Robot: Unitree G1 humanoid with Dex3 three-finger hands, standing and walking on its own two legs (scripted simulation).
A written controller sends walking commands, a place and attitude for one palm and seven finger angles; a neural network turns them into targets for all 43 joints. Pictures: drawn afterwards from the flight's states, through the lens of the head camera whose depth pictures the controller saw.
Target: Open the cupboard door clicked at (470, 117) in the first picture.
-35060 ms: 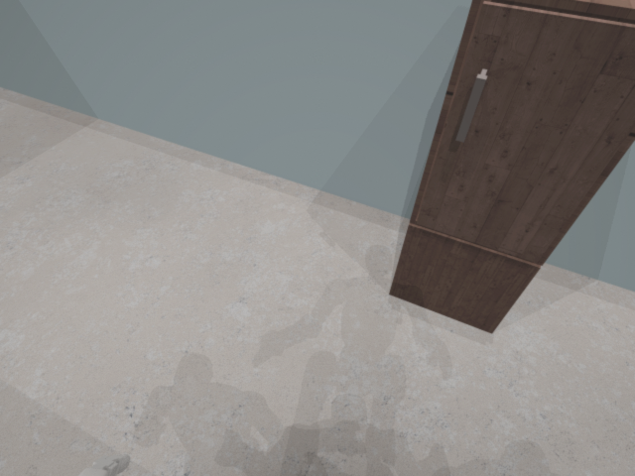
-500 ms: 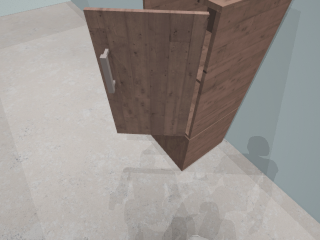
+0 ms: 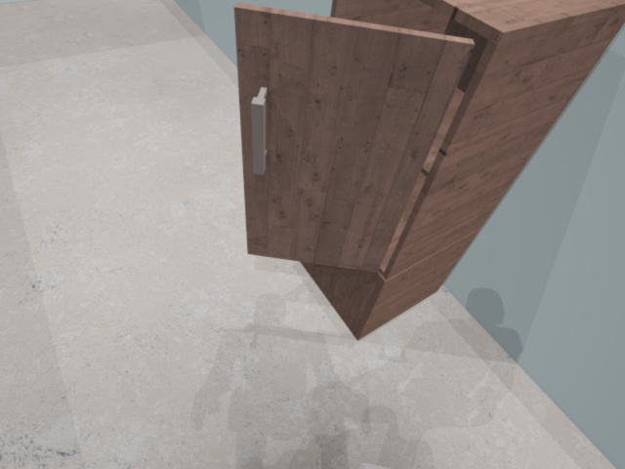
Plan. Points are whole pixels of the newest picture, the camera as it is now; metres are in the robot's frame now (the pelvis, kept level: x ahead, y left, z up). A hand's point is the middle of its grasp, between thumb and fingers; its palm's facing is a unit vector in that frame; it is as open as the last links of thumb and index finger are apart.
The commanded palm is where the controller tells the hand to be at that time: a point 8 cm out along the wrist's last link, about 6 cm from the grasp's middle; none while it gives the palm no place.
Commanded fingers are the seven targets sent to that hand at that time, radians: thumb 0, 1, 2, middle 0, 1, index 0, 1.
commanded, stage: come to a stop and stand still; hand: left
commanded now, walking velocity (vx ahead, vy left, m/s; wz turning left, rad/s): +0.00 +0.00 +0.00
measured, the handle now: (261, 132) +0.62 +0.14 +0.06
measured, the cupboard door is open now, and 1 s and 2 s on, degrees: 51 51 51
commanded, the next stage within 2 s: look again from close up in 1.38 s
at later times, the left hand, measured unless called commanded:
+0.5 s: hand out of the picture -0.02 +0.14 -0.17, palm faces -0.01 -0.99 -0.16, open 7.4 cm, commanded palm none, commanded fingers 0.00 0.90 0.90 -0.20 -0.30 -0.20 -0.30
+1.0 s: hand out of the picture -0.03 +0.11 -0.17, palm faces +0.03 -0.99 -0.16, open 7.4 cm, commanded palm none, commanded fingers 0.00 0.90 0.90 -0.20 -0.30 -0.20 -0.30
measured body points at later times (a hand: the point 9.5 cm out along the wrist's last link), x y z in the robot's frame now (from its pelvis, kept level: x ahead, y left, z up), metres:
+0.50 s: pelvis -0.02 -0.01 +0.01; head -0.01 -0.01 +0.46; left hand -0.02 +0.20 -0.16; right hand -0.04 -0.24 -0.15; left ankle +0.02 +0.09 -0.73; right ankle -0.09 -0.12 -0.73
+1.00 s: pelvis +0.00 -0.04 +0.01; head +0.02 -0.04 +0.46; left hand -0.03 +0.17 -0.16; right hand -0.02 -0.24 -0.16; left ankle +0.02 +0.09 -0.73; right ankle -0.09 -0.12 -0.73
